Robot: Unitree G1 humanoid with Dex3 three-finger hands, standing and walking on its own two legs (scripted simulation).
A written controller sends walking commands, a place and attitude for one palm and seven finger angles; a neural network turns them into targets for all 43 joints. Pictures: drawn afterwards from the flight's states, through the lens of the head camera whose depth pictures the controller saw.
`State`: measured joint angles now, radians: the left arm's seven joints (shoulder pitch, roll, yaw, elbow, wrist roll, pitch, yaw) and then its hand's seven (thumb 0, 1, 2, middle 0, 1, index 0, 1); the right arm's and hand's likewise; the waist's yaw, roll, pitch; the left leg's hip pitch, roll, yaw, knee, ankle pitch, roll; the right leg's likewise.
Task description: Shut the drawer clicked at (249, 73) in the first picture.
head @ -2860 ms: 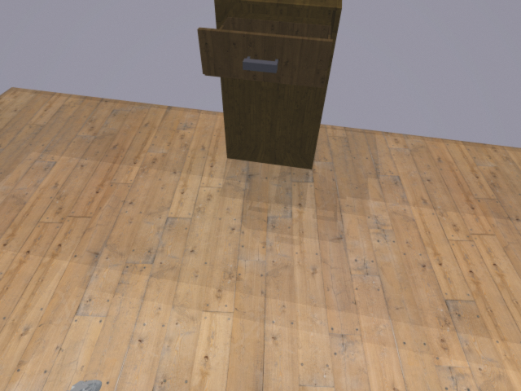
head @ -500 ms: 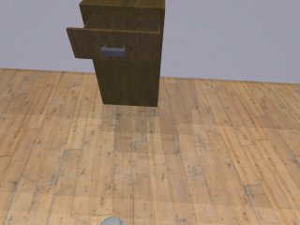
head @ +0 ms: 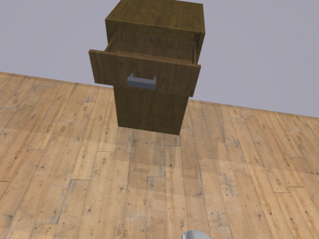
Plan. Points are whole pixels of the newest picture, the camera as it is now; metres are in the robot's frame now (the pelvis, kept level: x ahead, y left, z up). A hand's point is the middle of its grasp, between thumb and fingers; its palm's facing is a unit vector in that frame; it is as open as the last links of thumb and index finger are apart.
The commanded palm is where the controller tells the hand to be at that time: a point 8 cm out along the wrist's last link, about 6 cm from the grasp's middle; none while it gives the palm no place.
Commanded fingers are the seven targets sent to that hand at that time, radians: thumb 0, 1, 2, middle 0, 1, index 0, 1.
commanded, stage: take the last steps up to it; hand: left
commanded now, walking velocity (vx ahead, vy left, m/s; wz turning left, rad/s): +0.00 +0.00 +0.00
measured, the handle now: (142, 80) +0.72 +0.13 -0.03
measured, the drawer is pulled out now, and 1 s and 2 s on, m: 0.30 0.30 0.30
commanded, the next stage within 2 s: come to a stop and stand still in 1.10 s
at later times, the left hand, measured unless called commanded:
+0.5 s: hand (123, 218) +0.21 +0.12 -0.17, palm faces +0.00 -0.98 -0.22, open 7.2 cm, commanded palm none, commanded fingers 0.00 0.90 0.90 -0.20 -0.30 -0.20 -0.30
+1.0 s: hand (117, 188) +0.31 +0.16 -0.18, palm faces +0.03 -0.98 -0.19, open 7.4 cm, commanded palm none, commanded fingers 0.00 0.90 0.90 -0.20 -0.30 -0.20 -0.30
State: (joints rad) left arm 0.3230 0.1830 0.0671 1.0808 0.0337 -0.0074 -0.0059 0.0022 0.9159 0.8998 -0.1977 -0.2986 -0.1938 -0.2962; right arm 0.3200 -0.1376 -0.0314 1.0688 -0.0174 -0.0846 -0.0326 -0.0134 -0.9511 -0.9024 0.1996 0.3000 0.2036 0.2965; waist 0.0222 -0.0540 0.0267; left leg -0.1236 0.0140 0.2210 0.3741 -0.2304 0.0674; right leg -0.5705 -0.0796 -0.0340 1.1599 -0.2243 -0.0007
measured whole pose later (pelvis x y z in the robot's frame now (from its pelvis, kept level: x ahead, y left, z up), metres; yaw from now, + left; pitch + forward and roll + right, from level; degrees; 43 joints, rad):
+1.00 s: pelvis +0.29 -0.03 +0.00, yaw -2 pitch -2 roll +1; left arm 0.29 0.18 0.06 1.08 0.03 0.00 0.00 0.00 0.92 0.90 -0.20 -0.30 -0.19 -0.30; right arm 0.30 -0.14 -0.03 1.07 -0.02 -0.06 -0.03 -0.01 -0.95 -0.90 0.20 0.30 0.20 0.30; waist 0.01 -0.04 0.04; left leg -0.15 0.02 0.18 0.37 -0.20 0.03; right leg -0.50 -0.11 -0.06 1.00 -0.29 0.01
